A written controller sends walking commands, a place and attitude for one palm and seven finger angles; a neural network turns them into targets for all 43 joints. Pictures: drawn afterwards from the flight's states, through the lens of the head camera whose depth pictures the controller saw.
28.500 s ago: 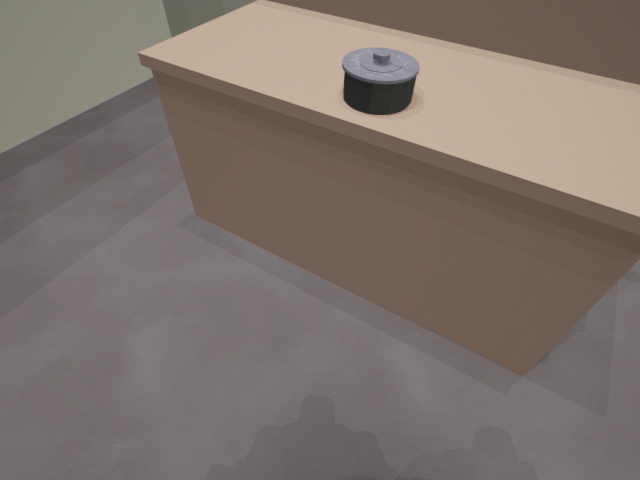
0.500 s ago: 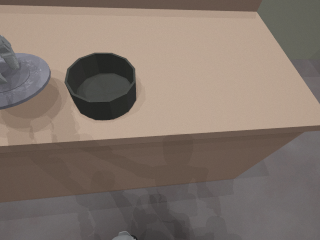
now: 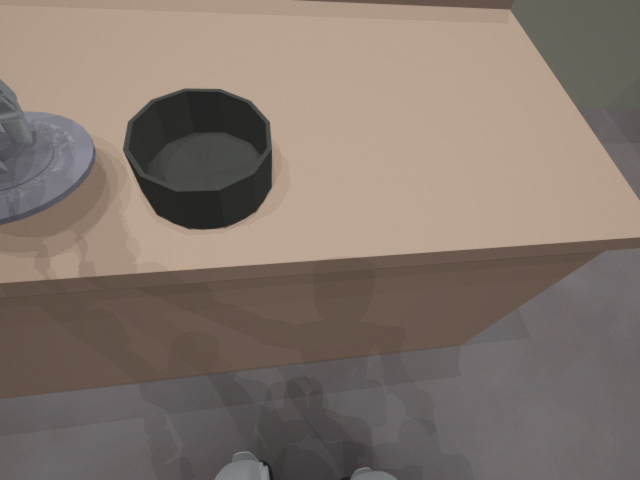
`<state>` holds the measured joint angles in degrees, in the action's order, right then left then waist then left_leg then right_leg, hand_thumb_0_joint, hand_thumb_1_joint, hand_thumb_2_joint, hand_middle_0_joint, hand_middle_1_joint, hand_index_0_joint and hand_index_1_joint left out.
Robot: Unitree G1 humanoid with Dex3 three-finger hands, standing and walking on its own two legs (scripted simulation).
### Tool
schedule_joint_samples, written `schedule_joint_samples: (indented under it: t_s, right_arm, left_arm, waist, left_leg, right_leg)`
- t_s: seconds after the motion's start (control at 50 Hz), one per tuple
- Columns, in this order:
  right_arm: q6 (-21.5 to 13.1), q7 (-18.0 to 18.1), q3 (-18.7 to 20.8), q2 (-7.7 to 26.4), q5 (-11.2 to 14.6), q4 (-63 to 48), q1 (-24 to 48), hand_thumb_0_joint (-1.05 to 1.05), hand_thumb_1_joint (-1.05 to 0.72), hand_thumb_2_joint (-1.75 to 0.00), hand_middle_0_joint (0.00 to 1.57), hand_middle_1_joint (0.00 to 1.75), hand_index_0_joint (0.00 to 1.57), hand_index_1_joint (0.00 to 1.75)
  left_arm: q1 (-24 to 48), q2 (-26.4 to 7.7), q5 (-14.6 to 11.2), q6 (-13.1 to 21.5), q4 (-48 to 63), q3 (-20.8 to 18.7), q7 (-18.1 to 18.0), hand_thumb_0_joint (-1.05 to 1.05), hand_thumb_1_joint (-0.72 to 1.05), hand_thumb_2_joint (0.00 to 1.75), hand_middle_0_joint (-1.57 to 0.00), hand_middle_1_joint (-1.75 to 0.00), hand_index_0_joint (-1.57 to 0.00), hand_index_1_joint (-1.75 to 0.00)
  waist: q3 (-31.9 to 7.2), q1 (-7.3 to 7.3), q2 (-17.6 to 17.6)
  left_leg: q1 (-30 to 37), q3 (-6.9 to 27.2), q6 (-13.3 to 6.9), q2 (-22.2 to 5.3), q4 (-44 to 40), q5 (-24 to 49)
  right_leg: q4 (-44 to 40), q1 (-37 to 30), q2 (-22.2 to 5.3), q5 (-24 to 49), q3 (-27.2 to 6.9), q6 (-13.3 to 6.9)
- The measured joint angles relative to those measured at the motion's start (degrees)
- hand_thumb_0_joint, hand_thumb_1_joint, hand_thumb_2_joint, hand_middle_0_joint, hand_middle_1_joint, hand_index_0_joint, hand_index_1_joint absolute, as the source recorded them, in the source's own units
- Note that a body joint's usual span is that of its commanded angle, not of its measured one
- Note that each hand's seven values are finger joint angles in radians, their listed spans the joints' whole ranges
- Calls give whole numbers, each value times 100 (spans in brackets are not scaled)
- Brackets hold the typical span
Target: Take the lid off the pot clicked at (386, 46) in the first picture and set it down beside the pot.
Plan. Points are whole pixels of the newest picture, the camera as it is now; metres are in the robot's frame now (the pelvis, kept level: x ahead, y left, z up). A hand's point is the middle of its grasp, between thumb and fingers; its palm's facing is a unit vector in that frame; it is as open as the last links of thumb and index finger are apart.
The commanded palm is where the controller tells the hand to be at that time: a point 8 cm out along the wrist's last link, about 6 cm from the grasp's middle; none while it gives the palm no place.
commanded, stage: lower the lid onto the table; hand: left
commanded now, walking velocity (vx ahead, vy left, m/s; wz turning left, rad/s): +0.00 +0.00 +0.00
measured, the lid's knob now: out of the picture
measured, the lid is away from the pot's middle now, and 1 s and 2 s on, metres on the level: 0.23 0.23 0.23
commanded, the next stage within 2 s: open the fingers wide in 0.86 s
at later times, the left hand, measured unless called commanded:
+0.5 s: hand out of the picture +0.48 +0.34 +0.08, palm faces -0.50 -0.16 -0.85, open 7.2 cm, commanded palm +0.56 +0.34 +0.15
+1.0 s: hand (2, 175) +0.48 +0.34 +0.06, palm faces -0.47 -0.16 -0.87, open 7.2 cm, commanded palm +0.51 +0.33 +0.12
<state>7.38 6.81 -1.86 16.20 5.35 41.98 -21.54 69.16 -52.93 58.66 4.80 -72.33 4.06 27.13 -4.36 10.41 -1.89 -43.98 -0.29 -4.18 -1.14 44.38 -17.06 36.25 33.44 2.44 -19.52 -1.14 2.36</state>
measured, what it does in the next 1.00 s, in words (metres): stands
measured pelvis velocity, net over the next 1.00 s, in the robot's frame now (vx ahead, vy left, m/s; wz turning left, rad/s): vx -0.01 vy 0.01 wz -0.02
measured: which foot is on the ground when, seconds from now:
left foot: down 0.00-1.00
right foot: down 0.00-1.00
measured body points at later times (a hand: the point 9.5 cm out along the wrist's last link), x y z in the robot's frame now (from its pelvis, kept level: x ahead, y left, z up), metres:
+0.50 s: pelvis +0.00 +0.01 -0.01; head +0.11 +0.04 +0.43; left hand +0.50 +0.35 +0.13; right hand -0.03 -0.28 -0.11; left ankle +0.04 +0.07 -0.71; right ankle -0.03 -0.16 -0.71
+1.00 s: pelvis -0.01 +0.01 -0.02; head +0.11 +0.05 +0.42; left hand +0.50 +0.35 +0.11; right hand -0.04 -0.27 -0.11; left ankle +0.04 +0.07 -0.71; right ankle -0.03 -0.16 -0.71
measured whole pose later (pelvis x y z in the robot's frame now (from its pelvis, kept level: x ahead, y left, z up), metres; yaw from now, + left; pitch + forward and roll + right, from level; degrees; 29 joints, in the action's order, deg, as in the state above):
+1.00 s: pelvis -0.01 +0.01 -0.02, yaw -1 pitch +20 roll -6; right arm 8.7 7.1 -1.9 15.6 4.9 40.1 -21.5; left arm 64.8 -53.0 59.5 8.1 -70.1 -0.1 23.0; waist -5.1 11.2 -2.4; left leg -51.5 -0.4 -4.9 -1.4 50.1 -18.7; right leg 42.1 41.0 2.9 -21.3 -1.2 1.9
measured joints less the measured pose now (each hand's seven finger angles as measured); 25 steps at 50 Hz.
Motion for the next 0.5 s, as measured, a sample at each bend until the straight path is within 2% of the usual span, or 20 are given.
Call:
schedule_joint_samples:
  t_s: [0.5]
  right_arm:
    - [0, 106, -56, -29, 15, -35, 60, 0, -90, -90, 20, 30, 21, 30]
  left_arm:
    - [-214, -63, -1, 286, 8, -98, -157, -4, 39, 58, -73, -100, -61, -96]
  waist:
    - [-59, 58, 12]
  left_leg:
    - [-419, -3, -42, -30, 339, -105]
  right_leg:
    - [318, 410, 34, -94, -6, 27]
